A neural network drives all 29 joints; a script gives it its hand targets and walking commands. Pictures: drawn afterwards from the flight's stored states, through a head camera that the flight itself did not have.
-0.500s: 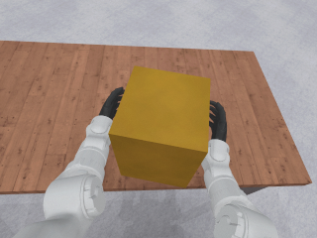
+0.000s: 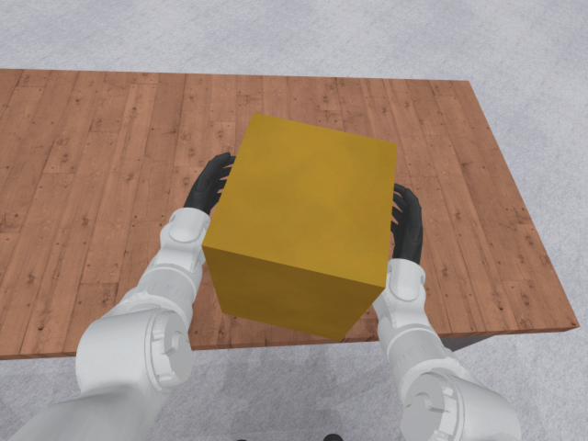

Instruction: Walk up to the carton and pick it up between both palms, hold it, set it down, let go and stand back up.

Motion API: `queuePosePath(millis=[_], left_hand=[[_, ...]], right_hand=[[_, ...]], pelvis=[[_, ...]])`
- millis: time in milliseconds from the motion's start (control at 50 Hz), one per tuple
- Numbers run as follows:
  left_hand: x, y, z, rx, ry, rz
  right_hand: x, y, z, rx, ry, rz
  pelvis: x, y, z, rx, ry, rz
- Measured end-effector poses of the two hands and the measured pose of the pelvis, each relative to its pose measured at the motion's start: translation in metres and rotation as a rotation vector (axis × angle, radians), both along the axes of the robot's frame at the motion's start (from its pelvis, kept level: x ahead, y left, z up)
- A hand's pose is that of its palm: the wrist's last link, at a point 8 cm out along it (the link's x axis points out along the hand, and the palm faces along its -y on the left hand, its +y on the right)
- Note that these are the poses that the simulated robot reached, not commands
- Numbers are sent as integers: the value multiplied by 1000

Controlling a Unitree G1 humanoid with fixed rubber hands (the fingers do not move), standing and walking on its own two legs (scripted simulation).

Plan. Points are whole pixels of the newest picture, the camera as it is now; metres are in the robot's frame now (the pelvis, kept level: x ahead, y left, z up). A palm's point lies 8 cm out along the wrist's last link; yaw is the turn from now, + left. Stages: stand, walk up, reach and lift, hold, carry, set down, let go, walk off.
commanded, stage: set down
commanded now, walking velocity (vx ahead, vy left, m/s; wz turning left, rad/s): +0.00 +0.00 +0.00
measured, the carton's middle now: (300, 236) +0.40 -0.01 -0.03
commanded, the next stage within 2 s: none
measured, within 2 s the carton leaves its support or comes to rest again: neither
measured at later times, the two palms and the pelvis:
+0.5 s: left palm (201, 206) +0.43 +0.13 +0.01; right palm (403, 251) +0.36 -0.15 +0.00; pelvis +0.00 +0.00 +0.00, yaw +0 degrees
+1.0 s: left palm (201, 207) +0.43 +0.13 +0.00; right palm (403, 252) +0.36 -0.15 +0.00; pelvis +0.00 +0.00 +0.00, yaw +0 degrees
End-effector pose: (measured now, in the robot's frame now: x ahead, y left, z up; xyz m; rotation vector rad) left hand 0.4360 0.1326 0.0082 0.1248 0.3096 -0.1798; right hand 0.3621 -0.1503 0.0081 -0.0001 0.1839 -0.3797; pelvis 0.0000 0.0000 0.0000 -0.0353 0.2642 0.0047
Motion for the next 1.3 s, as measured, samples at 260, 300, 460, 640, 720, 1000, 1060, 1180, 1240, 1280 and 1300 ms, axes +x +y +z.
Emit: queuePosePath(millis=[260,300,460,640,720,1000,1060,1180,1240,1280,1300], left_hand=[[-2,1,-3,-20,-8,5],[-2,1,-3,-19,-8,5],[-2,1,-3,-18,-10,5],[-2,1,-3,-22,-11,3],[-2,1,-3,-20,-13,3],[-2,1,-4,-25,-13,4],[-2,1,-4,-28,-13,4],[-2,2,-6,-30,-14,6],[-1,2,-8,-33,-10,8],[-1,1,-9,-37,-8,9],[0,1,-10,-38,-6,10]], right_hand=[[-3,1,-2,-13,-4,-5],[-4,1,-2,-10,-5,-6],[-4,1,-3,8,-11,-10],[-4,1,-3,7,-14,-10],[-4,1,-3,6,-15,-10],[-4,1,-4,3,-24,-9],[-4,1,-4,-7,-22,-7],[-4,1,-4,-17,-19,-7],[-4,1,-4,-16,-18,-7],[-4,1,-5,-14,-17,-8],[-4,1,-5,-13,-15,-9]], pelvis=[[-4,2,-2,-1,12,-6],[-3,2,-2,-2,10,-5],[-2,2,-2,-1,10,-2],[-2,2,-2,-1,11,0],[-2,2,-3,-2,14,1],[-5,3,-4,-3,19,-7],[-5,4,-4,-4,21,-5],[-5,5,-5,-5,26,-6],[-5,6,-6,-6,24,-10],[-5,7,-6,-6,24,-12],[-5,7,-6,-6,24,-13]])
